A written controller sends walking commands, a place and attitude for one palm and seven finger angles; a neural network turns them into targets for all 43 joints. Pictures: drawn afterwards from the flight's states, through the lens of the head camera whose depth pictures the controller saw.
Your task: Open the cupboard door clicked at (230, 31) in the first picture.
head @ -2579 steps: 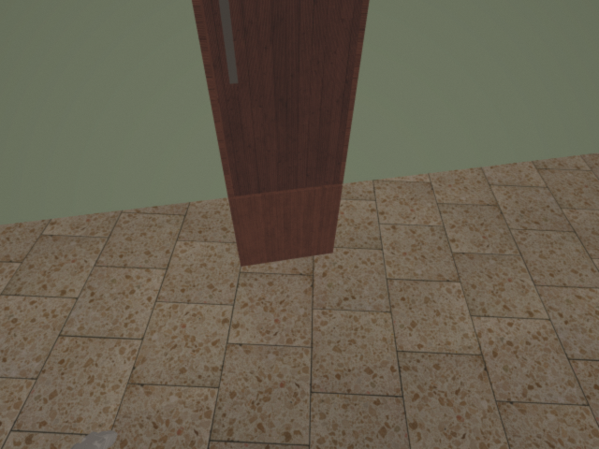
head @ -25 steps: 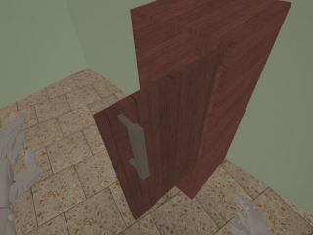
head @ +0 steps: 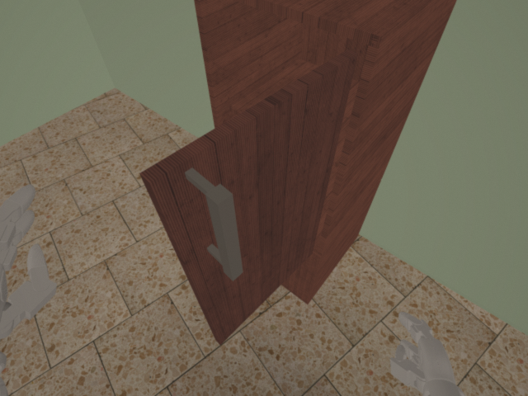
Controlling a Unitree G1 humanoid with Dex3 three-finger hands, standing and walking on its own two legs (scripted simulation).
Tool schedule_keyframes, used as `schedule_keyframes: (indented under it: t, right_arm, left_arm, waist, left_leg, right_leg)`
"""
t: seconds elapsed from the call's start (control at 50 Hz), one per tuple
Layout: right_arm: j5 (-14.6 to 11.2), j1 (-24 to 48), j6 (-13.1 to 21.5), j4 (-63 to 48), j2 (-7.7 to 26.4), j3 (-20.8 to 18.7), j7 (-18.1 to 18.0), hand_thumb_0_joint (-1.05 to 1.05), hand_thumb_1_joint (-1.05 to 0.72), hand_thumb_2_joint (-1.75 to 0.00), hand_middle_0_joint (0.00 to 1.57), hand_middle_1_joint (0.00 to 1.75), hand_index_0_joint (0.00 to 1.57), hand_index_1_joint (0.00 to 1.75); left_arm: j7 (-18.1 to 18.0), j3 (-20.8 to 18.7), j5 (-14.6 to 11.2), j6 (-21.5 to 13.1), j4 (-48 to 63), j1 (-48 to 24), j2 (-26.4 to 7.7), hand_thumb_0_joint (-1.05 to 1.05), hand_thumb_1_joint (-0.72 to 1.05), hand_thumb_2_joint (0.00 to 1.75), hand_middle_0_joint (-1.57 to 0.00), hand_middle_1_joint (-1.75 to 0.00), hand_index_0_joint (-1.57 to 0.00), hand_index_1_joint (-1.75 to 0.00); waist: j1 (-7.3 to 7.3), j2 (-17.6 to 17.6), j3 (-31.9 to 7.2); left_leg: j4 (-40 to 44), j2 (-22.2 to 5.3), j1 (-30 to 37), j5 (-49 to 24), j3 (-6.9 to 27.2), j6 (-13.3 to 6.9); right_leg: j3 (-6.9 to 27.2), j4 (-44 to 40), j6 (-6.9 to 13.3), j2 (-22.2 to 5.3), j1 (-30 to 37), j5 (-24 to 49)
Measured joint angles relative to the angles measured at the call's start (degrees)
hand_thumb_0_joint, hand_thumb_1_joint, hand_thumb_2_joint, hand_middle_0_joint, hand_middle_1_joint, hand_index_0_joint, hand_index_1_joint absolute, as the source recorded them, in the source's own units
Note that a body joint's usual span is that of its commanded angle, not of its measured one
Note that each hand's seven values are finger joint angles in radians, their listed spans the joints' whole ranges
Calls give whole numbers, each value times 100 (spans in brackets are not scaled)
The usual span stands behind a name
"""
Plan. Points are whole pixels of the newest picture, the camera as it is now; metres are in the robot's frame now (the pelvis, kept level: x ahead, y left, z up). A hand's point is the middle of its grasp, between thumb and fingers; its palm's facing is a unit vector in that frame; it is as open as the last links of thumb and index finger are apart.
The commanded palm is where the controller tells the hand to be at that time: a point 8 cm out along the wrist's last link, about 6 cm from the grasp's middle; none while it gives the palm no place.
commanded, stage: step back with the hand held close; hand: left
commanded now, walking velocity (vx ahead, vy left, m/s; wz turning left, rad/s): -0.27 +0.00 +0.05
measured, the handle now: (216, 230) +0.29 +0.08 +0.14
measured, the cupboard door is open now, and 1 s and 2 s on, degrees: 84 84 84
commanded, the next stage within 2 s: stop stepping back and stand still in 0.74 s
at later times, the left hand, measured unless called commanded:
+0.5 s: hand out of the picture +0.12 +0.27 +0.15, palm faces +0.42 -0.80 -0.43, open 7.4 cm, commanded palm +0.05 +0.32 +0.17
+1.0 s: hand out of the picture +0.06 +0.27 +0.16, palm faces +0.30 -0.84 -0.45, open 7.4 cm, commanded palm -0.01 +0.32 +0.17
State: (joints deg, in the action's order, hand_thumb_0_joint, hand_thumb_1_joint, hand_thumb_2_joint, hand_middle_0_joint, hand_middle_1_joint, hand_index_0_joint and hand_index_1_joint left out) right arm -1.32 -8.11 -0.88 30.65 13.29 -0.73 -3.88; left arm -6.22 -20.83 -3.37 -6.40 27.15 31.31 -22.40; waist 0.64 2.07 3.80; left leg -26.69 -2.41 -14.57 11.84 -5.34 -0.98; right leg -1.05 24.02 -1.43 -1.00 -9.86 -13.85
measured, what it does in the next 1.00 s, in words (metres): walks backwards: right foot, then left foot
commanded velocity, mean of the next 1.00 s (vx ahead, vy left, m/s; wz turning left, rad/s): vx -0.23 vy -0.01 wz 0.03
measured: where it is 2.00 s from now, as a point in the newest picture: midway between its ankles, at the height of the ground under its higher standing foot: outside the picture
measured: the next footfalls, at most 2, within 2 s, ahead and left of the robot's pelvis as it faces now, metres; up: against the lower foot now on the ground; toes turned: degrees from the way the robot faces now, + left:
right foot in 0.78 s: -0.18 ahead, -0.06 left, +0.00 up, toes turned -1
left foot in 0.94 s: -0.06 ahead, +0.11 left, +0.00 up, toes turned -5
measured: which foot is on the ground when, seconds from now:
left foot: down 0.00-0.80, up 0.82-0.92, down 0.94-1.00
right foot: down 0.00-0.50, up 0.52-0.76, down 0.78-1.00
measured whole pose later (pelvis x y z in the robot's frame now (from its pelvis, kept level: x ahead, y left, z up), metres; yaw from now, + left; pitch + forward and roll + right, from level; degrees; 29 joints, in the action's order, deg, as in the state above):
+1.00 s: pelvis -0.17 +0.03 -0.01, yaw -4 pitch +0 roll +0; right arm -1.0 -9.6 5.3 34.2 10.4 0.5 -3.8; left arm -7.6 -24.1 -3.8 -11.3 30.6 30.1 -26.4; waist -0.6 -3.1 3.2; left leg -28.5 2.3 -19.3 9.0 -0.9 -2.7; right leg 1.5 33.3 -0.4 1.0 -11.2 -21.9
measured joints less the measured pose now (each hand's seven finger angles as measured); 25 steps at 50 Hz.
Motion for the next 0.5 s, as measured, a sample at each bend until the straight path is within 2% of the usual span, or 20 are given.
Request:
schedule_keyframes:
  t: [0.1,0.18,0.32,0.44,0.5]
  right_arm:
    - [-27,-49,-20,-115,-55,-47,-27,1,-90,-90,20,30,20,30]
    - [-38,-147,102,-151,-91,-28,-19,1,-90,-90,20,30,20,30]
    - [-41,-313,439,-88,-115,31,16,1,-90,-90,20,30,20,30]
    - [59,-344,525,226,-124,57,58,1,-90,-90,20,30,20,30]
    - [66,-336,495,298,-105,48,44,2,-90,-90,21,30,21,30]
  left_arm:
    - [-38,-132,-12,-93,346,211,-276,1,89,90,-21,-30,-21,-30]
    - [-114,-353,-8,-213,479,215,-391,1,89,90,-21,-30,-21,-30]
    - [-204,-474,62,-407,505,159,-178,1,89,90,-21,-30,-21,-30]
    - [-299,-306,110,-491,506,71,59,1,89,90,-21,-30,-21,-30]
    - [-307,-258,104,-471,514,-89,15,1,89,90,-21,-30,-21,-30]
  waist:
    - [-55,-166,111]
    - [-59,-221,156]
    - [-31,-73,165]
    - [31,-136,105]
    - [-50,-206,138]
  left_leg:
    - [-147,19,-263,-81,-38,-58]
    - [-309,33,-494,-145,-12,-102]
    - [-762,21,-918,-124,102,-147]
    - [-1228,190,-1154,743,298,-9]
    - [-1097,259,-1102,218,361,-120]
  right_leg:
    - [42,237,-38,-30,-314,48]
    - [21,449,-53,-51,-552,81]
    - [-79,885,-45,-55,-921,62]
    - [-6,913,-43,-69,-1080,223]
    - [24,1034,-81,-77,-1133,169]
